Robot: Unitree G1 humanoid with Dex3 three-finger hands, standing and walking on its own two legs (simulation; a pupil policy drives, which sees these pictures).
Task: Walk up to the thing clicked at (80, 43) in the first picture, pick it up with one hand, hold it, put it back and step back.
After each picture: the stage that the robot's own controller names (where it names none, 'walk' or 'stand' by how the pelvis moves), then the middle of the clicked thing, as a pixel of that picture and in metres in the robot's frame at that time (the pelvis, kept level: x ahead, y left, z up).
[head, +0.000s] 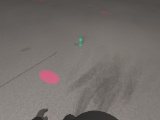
stand; (80, 40) +1.74 +0.27 -0.65
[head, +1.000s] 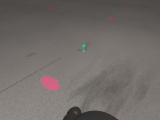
walk; (83, 47) +1.65 +0.32 -0.65
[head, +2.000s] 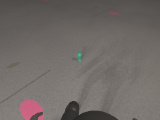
walk; (79, 55) +1.13 +0.27 -0.65
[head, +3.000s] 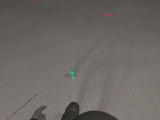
walk; (72, 73) +0.73 +0.29 -0.65
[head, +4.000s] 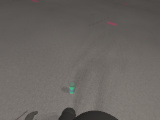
walk; (71, 88) +0.50 +0.19 -0.63
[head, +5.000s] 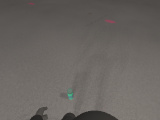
stand; (70, 94) +0.42 +0.21 -0.65
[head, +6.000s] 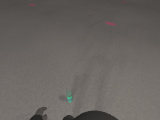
stand; (69, 96) +0.39 +0.21 -0.65
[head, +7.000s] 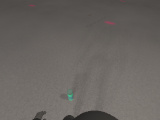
stand; (70, 95) +0.42 +0.22 -0.66
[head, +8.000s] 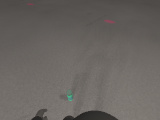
stand; (69, 95) +0.40 +0.22 -0.66
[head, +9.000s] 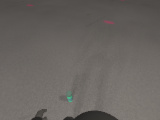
stand; (69, 96) +0.39 +0.22 -0.66
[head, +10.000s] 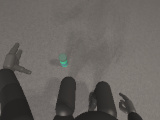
go down; (63, 61) +0.45 +0.23 -0.36
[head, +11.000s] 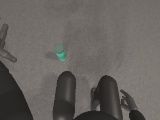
go down; (60, 53) +0.47 +0.24 -0.27
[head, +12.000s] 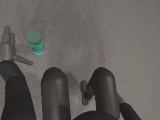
close in; (36, 44) +0.46 +0.28 -0.17
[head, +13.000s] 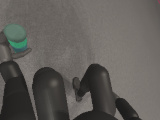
close; (18, 42) +0.46 +0.30 -0.16
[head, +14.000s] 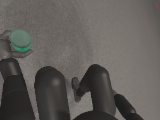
lift; (21, 45) +0.43 +0.30 -0.16
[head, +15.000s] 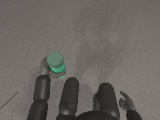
lift; (58, 67) +0.33 +0.21 -0.01
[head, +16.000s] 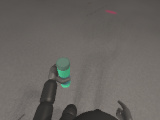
hold; (64, 74) +0.31 +0.17 +0.03
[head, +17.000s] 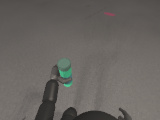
hold; (66, 74) +0.31 +0.16 +0.03
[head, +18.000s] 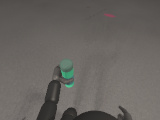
crouch; (68, 75) +0.31 +0.15 +0.03
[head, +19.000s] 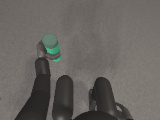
crouch; (53, 50) +0.46 +0.22 -0.04
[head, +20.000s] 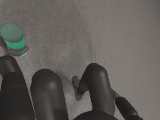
lower; (17, 43) +0.45 +0.29 -0.17
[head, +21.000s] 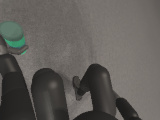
lower; (16, 42) +0.45 +0.31 -0.16
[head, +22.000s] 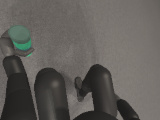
lower; (23, 44) +0.44 +0.30 -0.16
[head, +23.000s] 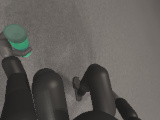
lower; (21, 44) +0.44 +0.29 -0.17
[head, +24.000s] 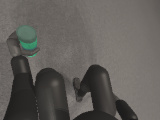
loosen; (29, 44) +0.45 +0.27 -0.16
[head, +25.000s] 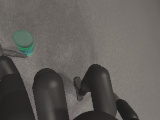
withdraw; (25, 45) +0.44 +0.28 -0.17
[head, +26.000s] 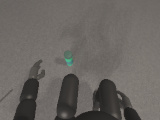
walk; (69, 59) +0.48 +0.21 -0.31
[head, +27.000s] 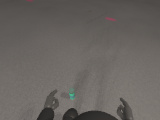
stand; (72, 93) +0.41 +0.17 -0.59
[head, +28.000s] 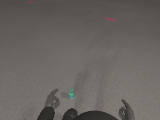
stand; (71, 93) +0.42 +0.18 -0.60
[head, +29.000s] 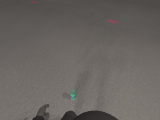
stand; (73, 94) +0.41 +0.17 -0.63
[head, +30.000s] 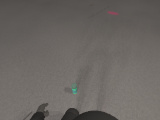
walk; (74, 88) +0.44 +0.17 -0.65
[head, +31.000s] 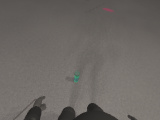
walk; (76, 77) +0.59 +0.11 -0.64
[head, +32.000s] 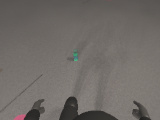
walk; (75, 55) +0.92 +0.27 -0.62
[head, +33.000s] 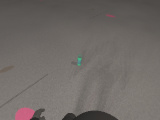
stand; (79, 60) +1.05 +0.19 -0.65
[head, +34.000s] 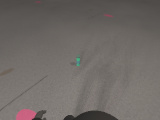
stand; (78, 60) +1.06 +0.22 -0.66
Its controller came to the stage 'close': yes
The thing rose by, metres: 0.68
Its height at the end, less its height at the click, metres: +0.00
